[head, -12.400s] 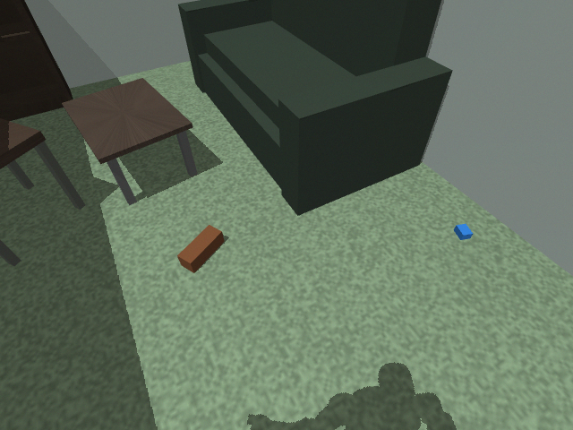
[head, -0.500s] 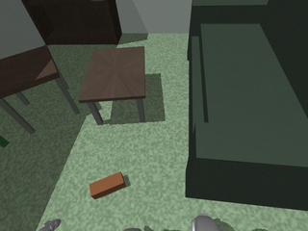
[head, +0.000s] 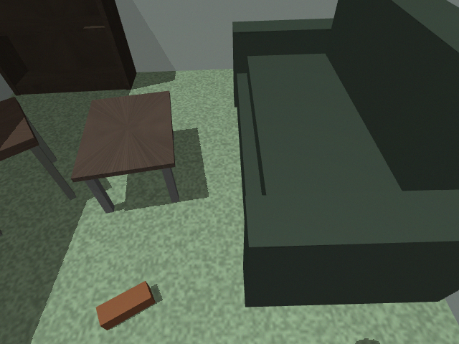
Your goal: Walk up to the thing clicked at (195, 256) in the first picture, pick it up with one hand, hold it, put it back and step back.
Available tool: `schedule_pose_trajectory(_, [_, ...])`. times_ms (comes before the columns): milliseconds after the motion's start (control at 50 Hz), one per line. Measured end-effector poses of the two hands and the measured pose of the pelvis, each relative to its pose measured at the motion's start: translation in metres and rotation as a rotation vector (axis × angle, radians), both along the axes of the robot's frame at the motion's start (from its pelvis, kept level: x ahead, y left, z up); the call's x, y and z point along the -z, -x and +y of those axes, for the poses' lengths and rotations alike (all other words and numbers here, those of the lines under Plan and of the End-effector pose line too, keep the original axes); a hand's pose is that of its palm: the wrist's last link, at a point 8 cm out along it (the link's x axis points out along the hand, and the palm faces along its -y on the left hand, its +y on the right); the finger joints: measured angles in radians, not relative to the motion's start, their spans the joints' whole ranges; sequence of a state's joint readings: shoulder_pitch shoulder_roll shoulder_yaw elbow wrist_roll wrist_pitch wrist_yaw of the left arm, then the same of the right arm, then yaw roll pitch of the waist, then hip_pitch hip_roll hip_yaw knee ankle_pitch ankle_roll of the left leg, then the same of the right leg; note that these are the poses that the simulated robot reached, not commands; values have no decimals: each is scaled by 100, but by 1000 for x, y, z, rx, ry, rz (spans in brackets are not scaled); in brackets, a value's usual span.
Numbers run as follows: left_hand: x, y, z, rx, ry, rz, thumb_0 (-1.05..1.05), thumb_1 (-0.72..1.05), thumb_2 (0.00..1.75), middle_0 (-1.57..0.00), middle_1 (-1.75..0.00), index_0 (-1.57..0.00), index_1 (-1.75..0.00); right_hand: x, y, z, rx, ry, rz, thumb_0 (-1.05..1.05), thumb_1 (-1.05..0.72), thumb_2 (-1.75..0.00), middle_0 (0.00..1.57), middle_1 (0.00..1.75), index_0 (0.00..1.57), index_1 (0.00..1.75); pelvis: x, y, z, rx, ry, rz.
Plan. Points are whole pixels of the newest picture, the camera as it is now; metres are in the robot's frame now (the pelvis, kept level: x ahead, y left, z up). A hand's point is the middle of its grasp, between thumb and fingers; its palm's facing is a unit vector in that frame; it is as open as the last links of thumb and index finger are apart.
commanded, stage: stand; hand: left
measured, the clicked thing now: (126, 304) +0.40 +0.48 -0.72
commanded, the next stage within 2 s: none
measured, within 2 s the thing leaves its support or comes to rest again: neither
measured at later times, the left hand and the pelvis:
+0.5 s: hand out of the picture +0.12 +0.23 -0.12, palm faces -0.01 -0.94 -0.35, open 7.4 cm; pelvis +0.01 -0.02 +0.02, yaw +1 degrees
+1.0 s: hand out of the picture +0.08 +0.24 -0.13, palm faces +0.00 -0.94 -0.34, open 7.4 cm; pelvis +0.01 -0.01 +0.03, yaw +0 degrees
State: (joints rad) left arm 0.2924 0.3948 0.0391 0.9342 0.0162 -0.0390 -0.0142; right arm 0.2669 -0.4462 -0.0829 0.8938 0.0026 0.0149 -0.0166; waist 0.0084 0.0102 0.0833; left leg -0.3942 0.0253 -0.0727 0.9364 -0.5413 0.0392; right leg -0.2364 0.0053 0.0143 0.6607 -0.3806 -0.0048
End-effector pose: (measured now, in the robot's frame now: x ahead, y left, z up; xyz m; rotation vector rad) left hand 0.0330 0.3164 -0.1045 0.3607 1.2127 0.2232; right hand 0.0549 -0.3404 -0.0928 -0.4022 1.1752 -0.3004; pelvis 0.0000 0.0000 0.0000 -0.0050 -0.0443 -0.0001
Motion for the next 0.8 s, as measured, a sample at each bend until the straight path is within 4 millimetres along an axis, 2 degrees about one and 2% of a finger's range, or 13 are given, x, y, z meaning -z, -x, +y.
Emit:
schedule_pose_trajectory(80, [-4,-20,-6,8,-2,-17,1,90,90,-21,-30,-21,-30,11,-24,24,-39,-80,-54,1,-91,-90,20,30,20,30,-2,-4,0,-15,0,-2])
schedule_pose_trajectory(180, [-5,-52,-16,-9,6,-101,1,90,90,-21,-30,-21,-30,20,-37,46,-90,-142,-48,1,-91,-90,21,30,20,30,-2,-6,-7,-7,-19,-12])
schedule_pose_trajectory(280, [-12,-67,-35,31,29,-118,1,90,90,-20,-30,-20,-29,17,-50,48,-84,-184,-60,1,-91,-90,21,30,20,30,-10,-10,-15,-17,-13,-12])
schedule_pose_trajectory(360, [-17,-74,-44,40,40,-109,1,90,90,-21,-30,-21,-30,13,-56,41,-76,-183,-69,1,-91,-90,21,30,20,30,-16,-13,-17,-18,-10,-12])
schedule_pose_trajectory(480, [-18,-78,-45,25,45,-104,1,90,90,-21,-30,-21,-30,5,-51,28,-58,-152,-37,1,-91,-90,21,30,20,30,-21,-15,-21,-15,-8,-14])
schedule_pose_trajectory(600, [-14,-73,-42,7,48,-67,1,90,90,-21,-30,-21,-30,-1,-41,18,-39,-121,6,1,-91,-90,21,30,20,30,-23,-15,-22,-11,-4,-9])
schedule_pose_trajectory(800, [-11,-57,-36,-20,51,-12,1,90,90,-20,-30,-20,-30,-1,-34,23,-29,-120,28,1,-91,-90,20,30,20,30,-25,-12,-19,-3,-1,-8])
